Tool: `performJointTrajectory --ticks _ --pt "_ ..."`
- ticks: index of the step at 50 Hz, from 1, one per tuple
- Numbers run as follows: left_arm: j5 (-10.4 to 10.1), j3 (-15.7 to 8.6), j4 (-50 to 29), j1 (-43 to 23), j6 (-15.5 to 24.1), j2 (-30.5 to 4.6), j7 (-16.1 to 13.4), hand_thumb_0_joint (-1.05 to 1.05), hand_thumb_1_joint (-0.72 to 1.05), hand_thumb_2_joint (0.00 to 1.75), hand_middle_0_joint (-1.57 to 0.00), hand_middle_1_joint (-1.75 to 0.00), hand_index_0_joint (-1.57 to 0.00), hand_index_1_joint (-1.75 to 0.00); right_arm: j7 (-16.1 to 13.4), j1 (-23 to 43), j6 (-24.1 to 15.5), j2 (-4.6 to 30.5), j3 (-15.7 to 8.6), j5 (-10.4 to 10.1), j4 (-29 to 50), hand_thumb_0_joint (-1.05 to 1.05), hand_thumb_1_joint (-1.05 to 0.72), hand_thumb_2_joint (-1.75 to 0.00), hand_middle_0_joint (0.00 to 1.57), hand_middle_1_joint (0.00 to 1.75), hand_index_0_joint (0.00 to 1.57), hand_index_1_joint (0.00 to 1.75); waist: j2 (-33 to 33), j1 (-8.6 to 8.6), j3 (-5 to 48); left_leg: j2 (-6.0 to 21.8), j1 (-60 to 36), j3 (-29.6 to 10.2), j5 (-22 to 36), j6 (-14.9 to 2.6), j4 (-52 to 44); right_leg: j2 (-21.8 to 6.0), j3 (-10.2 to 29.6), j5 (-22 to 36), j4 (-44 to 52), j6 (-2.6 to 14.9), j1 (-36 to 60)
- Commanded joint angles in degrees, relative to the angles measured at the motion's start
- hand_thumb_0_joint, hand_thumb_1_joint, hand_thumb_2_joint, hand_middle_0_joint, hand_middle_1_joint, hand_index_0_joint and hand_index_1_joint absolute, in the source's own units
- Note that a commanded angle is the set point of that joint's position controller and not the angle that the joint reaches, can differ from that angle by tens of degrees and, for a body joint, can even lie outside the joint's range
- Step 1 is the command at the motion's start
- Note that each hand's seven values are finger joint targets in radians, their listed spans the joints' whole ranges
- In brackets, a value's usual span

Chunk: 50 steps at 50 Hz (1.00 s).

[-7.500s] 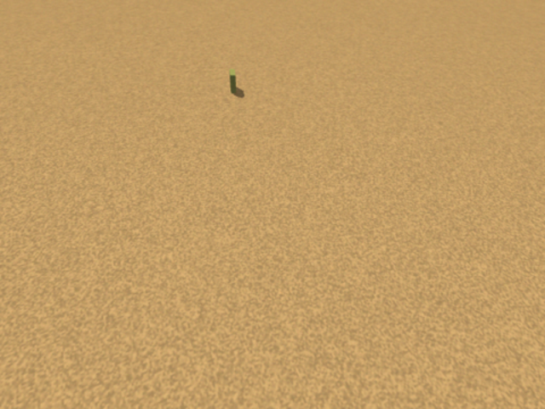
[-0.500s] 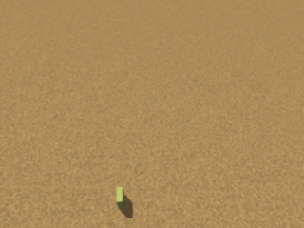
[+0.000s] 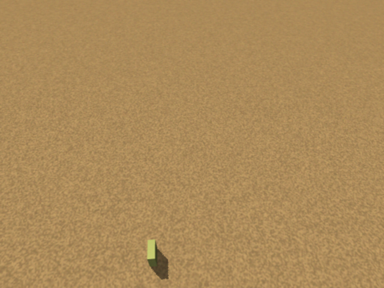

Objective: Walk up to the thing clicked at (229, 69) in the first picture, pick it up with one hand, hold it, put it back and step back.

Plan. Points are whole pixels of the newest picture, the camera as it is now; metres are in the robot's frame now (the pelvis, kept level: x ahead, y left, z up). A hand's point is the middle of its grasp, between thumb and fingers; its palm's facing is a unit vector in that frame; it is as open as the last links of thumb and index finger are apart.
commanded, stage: stand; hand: left
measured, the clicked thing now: (152, 253) +0.40 +0.15 -0.72
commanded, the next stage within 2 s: go down in 1.74 s
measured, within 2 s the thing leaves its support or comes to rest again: neither
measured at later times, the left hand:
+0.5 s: hand out of the picture +0.08 +0.25 -0.16, palm faces -0.02 -0.94 -0.34, open 7.4 cm
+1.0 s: hand out of the picture +0.08 +0.25 -0.16, palm faces -0.01 -0.94 -0.34, open 7.4 cm
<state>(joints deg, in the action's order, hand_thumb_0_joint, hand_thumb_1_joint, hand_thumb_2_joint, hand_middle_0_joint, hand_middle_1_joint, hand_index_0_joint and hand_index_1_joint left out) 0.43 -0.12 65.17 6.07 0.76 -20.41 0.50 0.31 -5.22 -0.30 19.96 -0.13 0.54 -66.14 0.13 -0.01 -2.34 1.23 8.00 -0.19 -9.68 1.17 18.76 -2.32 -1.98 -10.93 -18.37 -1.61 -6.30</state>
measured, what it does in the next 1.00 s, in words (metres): stands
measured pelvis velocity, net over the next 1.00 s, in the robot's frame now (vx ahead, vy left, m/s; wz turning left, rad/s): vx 0.00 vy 0.00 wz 0.00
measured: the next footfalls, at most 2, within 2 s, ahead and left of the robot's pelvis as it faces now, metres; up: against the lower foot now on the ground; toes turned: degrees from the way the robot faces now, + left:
none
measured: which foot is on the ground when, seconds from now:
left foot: down 0.00-1.00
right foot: down 0.00-1.00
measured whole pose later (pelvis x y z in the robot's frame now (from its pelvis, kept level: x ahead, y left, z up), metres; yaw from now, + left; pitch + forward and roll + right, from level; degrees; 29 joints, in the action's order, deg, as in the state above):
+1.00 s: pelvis +0.00 +0.00 +0.00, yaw +0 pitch -2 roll +0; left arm 0.4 -0.2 64.5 6.5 0.6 -20.3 0.4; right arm 0.0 -5.8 -0.4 20.0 0.1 0.6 -64.9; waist 0.0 0.3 -2.5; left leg 1.5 6.6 -0.4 -9.9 1.4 18.3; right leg -2.0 -2.2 -11.1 -17.6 -1.3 -4.7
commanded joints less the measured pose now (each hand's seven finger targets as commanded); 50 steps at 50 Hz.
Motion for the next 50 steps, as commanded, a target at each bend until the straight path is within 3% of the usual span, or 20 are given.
performJointTrajectory --ticks 1,11,20,27,35,38,44,50 --pt "0.2 -2.3 -3.1 -2.0 0.9 -12.0 -1.0 0.0 0.9 0.9 -0.2 -0.3 -0.2 -0.3 -0.7 2.2 -1.3 12.3 -2.1 0.0 3.6 0.0 -0.9 -0.9 0.2 0.3 0.2 0.3 0.1 -0.3 5.5 6.4 -1.8 -4.5 11.1 -1.55 -2.1 -6.2 4.3 9.6 2.4 2.07 2.0" --pt "0.2 -2.4 -3.3 -1.5 0.9 -11.9 -1.0 0.0 0.9 0.9 -0.2 -0.3 -0.2 -0.3 -0.8 2.9 -1.3 12.6 -2.1 0.0 4.2 0.0 -0.9 -0.9 0.2 0.3 0.2 0.3 0.5 0.05 5.8 6.7 -3.0 -4.2 13.4 -1.55 -1.8 -6.2 4.1 11.7 2.5 1.98 2.4" --pt "0.3 -2.4 -3.3 -1.8 0.8 -11.9 -1.0 0.0 0.9 0.9 -0.2 -0.3 -0.2 -0.3 -0.8 2.9 -1.2 12.4 -1.9 -0.2 4.4 0.0 -0.9 -0.9 0.2 0.3 0.2 0.3 0.0 0.12 4.3 6.5 -2.1 -4.5 8.4 -1.54 -2.7 -6.0 4.2 7.4 3.7 1.9 1.7" --pt "0.3 -2.3 -3.2 -1.4 1.0 -11.9 -1.0 0.0 0.9 0.9 -0.2 -0.3 -0.2 -0.3 -0.7 2.7 -1.2 12.4 -2.0 -0.2 4.4 0.0 -0.9 -0.9 0.2 0.3 0.2 0.3 0.0 -0.06 4.4 6.3 -2.3 -4.3 8.4 -1.58 -2.5 -6.1 4.4 8.2 3.8 1.91 1.5" --pt "0.2 -2.5 -3.3 -1.3 0.9 -12.1 -1.1 0.0 0.9 0.9 -0.2 -0.3 -0.2 -0.3 -0.8 1.9 -1.3 12.3 -1.9 -0.1 4.3 0.0 -0.9 -0.9 0.2 0.3 0.2 0.3 0.3 -0.01 4.9 6.5 -2.5 -4.2 12.1 -1.58 -2.0 -6.3 4.3 11.3 3.0 2.1 2.9" --pt "0.2 -2.3 -3.3 -1.2 0.8 -12.0 -1.0 0.0 0.9 0.9 -0.2 -0.3 -0.2 -0.3 -0.8 2.0 -1.2 12.5 -1.9 -0.1 4.3 0.0 -0.9 -0.9 0.2 0.3 0.2 0.3 0.4 0.16 4.2 6.4 -2.1 -4.4 9.3 -1.56 -2.6 -6.0 4.1 8.1 3.4 2.08 2.2" --pt "0.3 -2.4 -3.5 -1.3 0.9 -12.2 -1.0 0.0 0.9 0.9 -0.2 -0.3 -0.2 -0.3 -0.8 1.5 -1.3 12.2 -1.9 0.0 4.4 0.0 -0.9 -0.9 0.2 0.3 0.2 0.3 0.3 -0.06 4.3 6.5 -2.2 -4.3 11.2 -1.66 -2.4 -6.3 4.3 10.5 3.0 2.26 2.7" --pt "0.2 -2.4 -3.5 -0.7 0.8 -12.0 -1.0 0.0 0.9 0.9 -0.2 -0.3 -0.2 -0.3 -0.9 2.1 -1.3 12.6 -2.0 -0.1 4.7 0.0 -0.9 -0.9 0.2 0.3 0.2 0.3 0.6 0.34 4.2 6.6 -2.7 -4.6 10.5 -1.7 -2.6 -6.0 4.0 8.5 3.2 2.17 2.0"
